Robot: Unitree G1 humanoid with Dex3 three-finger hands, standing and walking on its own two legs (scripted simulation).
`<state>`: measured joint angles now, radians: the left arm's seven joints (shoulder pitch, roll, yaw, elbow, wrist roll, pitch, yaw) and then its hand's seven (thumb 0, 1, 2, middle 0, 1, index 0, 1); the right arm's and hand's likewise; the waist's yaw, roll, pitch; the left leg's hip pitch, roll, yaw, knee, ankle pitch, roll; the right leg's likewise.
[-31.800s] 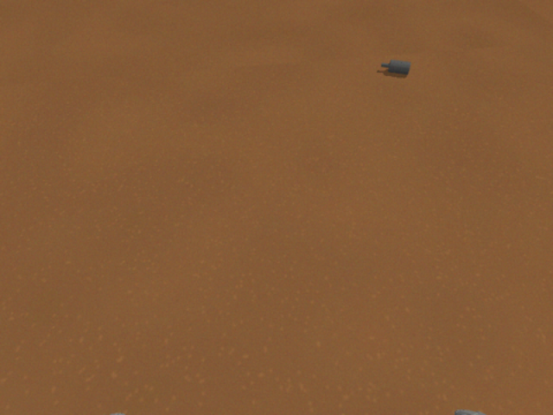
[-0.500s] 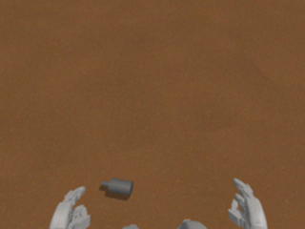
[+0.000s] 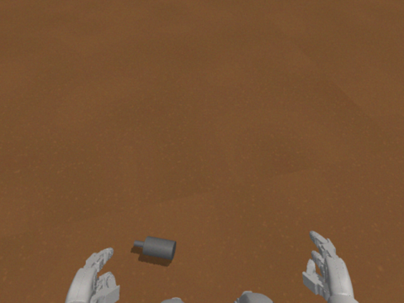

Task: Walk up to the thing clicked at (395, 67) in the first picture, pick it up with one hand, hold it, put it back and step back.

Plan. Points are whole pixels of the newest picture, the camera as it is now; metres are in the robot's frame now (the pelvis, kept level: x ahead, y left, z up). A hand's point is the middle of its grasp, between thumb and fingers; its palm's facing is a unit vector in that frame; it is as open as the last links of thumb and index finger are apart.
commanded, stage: home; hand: left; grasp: from above
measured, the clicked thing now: (154, 246) +0.45 +0.23 -0.68
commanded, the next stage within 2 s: stand in 0.84 s
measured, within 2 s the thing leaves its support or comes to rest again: neither
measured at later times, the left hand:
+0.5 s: hand (115, 289) +0.16 +0.18 -0.05, palm faces +0.04 -0.98 -0.20, open 7.4 cm
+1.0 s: hand (114, 291) +0.16 +0.19 -0.07, palm faces +0.01 -0.96 -0.27, open 7.4 cm
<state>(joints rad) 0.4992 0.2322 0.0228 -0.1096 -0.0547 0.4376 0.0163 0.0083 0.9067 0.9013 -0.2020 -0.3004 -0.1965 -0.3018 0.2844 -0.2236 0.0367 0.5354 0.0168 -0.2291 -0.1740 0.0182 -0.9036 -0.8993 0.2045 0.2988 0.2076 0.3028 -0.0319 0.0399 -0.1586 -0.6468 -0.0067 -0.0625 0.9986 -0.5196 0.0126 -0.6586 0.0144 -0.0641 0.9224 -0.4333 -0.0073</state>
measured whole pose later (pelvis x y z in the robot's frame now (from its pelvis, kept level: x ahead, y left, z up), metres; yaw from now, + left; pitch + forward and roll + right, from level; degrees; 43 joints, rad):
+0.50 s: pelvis +0.00 +0.00 +0.00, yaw +0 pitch +10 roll -3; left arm 0.50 0.24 0.02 -0.13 -0.05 0.44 0.02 0.01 0.91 0.90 -0.20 -0.30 -0.20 -0.30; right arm 0.29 -0.22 0.03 0.54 0.02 -0.22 -0.17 0.02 -0.90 -0.90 0.20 0.30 0.21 0.30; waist -0.03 0.04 -0.16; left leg -0.65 -0.01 -0.06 1.00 -0.53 0.02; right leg -0.67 0.01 -0.06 0.93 -0.44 0.00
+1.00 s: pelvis -0.01 +0.00 +0.01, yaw +0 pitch +6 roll -1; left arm 0.37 0.25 0.00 0.12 0.02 0.26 0.02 0.01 0.90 0.90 -0.20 -0.30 -0.20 -0.30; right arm 0.23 -0.24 0.02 0.63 -0.07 -0.16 -0.12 0.02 -0.90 -0.90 0.20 0.30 0.21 0.30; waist 0.00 0.01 -0.07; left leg -0.56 -0.02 -0.04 0.96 -0.50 0.02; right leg -0.59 0.00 -0.04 0.91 -0.43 -0.01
